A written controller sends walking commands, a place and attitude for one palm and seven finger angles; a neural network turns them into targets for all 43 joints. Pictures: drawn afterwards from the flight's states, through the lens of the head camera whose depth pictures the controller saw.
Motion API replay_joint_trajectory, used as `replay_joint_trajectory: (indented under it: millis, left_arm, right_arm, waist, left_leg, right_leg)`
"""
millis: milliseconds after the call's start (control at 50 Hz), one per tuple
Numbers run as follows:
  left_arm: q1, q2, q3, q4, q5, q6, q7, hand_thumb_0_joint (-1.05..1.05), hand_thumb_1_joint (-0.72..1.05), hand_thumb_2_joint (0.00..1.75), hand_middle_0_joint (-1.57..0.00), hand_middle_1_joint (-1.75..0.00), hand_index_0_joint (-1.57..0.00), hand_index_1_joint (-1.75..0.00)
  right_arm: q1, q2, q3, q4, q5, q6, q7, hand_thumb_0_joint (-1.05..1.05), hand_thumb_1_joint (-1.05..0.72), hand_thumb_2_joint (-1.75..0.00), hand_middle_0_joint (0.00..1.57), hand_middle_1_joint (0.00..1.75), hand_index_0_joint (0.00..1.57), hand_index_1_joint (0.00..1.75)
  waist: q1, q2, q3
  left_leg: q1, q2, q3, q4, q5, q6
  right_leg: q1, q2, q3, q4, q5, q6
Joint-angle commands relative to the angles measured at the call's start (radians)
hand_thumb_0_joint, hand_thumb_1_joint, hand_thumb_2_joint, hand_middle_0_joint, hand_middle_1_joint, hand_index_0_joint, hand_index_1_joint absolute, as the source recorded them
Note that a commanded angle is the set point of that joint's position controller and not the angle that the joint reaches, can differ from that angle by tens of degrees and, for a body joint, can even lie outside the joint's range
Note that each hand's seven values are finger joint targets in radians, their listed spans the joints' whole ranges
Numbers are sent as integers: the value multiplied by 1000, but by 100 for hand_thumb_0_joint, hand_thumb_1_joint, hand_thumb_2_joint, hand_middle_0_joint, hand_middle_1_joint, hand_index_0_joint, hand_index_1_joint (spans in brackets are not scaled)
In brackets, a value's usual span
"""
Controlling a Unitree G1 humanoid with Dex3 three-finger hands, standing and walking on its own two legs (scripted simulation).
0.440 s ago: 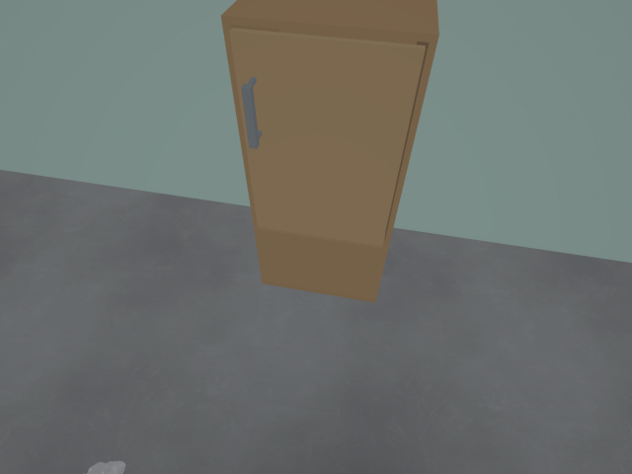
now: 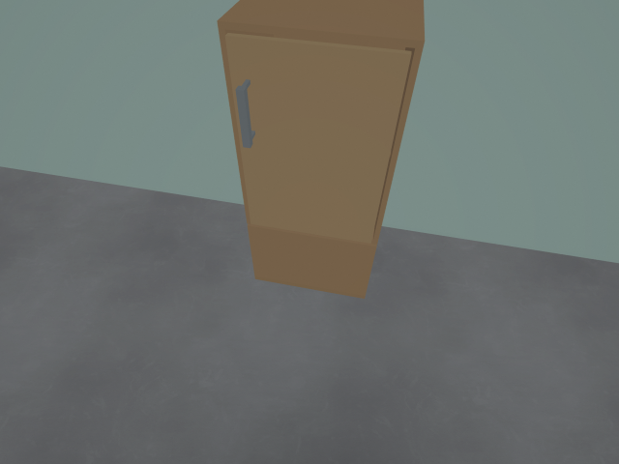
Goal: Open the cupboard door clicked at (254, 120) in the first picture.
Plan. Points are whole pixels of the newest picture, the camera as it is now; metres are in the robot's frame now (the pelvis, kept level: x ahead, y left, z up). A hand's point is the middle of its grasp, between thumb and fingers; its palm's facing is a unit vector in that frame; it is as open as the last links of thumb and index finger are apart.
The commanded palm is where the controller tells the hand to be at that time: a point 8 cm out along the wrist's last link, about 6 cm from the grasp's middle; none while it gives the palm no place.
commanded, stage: stand and wait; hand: left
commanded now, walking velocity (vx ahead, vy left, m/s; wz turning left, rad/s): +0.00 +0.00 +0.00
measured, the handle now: (247, 114) +0.87 +0.21 +0.00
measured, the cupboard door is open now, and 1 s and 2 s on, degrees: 0 0 0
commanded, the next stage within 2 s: look at it before walking up in 0.38 s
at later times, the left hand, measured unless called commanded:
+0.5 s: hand out of the picture +0.07 +0.23 -0.15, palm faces -0.03 -0.94 -0.33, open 7.4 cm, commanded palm none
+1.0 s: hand out of the picture +0.07 +0.23 -0.15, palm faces -0.03 -0.94 -0.33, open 7.4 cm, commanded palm none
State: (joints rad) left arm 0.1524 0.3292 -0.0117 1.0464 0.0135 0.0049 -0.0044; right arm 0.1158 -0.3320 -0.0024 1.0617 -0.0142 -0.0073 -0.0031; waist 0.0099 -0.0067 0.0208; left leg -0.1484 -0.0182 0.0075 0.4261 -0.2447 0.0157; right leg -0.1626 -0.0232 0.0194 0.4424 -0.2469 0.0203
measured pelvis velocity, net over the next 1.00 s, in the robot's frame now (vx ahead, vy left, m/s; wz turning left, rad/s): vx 0.00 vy -0.01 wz -0.01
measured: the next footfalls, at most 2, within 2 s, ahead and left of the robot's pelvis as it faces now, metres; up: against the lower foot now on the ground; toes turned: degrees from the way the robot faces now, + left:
none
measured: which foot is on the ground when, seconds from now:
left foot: down 0.00-1.00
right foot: down 0.00-1.00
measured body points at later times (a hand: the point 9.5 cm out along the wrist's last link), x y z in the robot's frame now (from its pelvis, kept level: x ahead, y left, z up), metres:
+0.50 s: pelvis -0.01 -0.01 +0.00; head -0.01 -0.02 +0.45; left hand +0.07 +0.28 -0.13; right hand +0.06 -0.31 -0.13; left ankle -0.01 +0.11 -0.74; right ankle +0.00 -0.13 -0.74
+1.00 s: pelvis +0.00 -0.01 +0.00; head +0.00 -0.02 +0.45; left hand +0.07 +0.28 -0.13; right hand +0.07 -0.31 -0.13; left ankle -0.01 +0.11 -0.74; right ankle +0.00 -0.13 -0.74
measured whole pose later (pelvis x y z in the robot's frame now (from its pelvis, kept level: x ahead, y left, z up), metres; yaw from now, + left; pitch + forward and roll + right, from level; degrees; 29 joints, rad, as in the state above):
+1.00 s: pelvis +0.00 -0.01 +0.00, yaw +0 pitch -2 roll +0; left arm 0.14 0.34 -0.01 1.08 0.01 -0.01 0.00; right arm 0.12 -0.34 0.00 1.12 -0.01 -0.01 0.00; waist 0.00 0.00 0.03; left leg -0.13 0.01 0.00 0.36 -0.21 -0.01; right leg -0.15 0.00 0.02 0.38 -0.21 0.00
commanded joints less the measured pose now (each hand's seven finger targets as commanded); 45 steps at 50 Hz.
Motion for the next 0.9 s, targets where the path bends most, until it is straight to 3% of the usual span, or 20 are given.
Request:
replay_joint_trajectory:
  millis: [0, 440, 880]
  left_arm:
    - [-58, 211, 50, -61, -2, -27, 16, 0, 90, 90, -20, -30, -20, -30]
    - [-56, 215, 49, -29, -1, -31, 16, 0, 90, 90, -20, -30, -20, -30]
    - [-60, 215, 50, -28, -2, -34, 16, 0, 90, 90, -20, -30, -20, -30]
  right_arm:
    - [-58, -203, -41, -64, 3, -30, -12, 0, -90, -90, 20, 30, 20, 30]
    - [-36, -206, -34, -14, 6, -27, -9, 0, -90, -90, 20, 30, 20, 30]
    - [-37, -205, -33, -12, 6, -27, -11, 0, -90, -90, 20, 30, 20, 30]
  waist:
    - [-8, 10, -57]
    - [-7, -2, -29]
    - [-10, 1, -43]
  left_leg:
    - [4, 125, -101, -89, 162, 25]
    - [2, 130, -103, -118, 114, 14]
    - [25, 134, -97, -123, 148, 9]
  right_leg:
    - [11, -92, 77, -71, 162, -49]
    - [-9, -91, 96, -115, 105, -51]
    - [9, -92, 102, -126, 152, -51]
